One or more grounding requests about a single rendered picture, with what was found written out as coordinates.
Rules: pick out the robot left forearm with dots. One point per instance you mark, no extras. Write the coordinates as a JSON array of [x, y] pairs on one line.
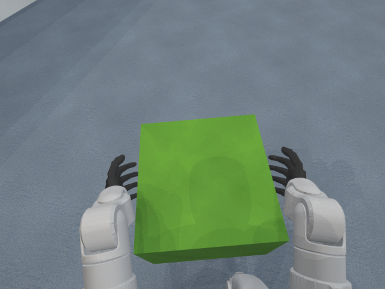
[[105, 243]]

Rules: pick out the robot right hand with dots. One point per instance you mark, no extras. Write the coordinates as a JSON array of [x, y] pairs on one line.
[[294, 165]]

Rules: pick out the robot right forearm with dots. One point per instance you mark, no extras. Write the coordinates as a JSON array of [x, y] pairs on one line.
[[319, 237]]

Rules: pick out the robot left hand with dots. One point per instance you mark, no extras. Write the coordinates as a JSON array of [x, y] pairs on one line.
[[115, 171]]

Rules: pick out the carton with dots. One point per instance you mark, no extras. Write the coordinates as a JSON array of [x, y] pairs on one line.
[[205, 191]]

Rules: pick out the robot right thigh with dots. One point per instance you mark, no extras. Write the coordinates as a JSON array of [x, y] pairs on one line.
[[245, 281]]

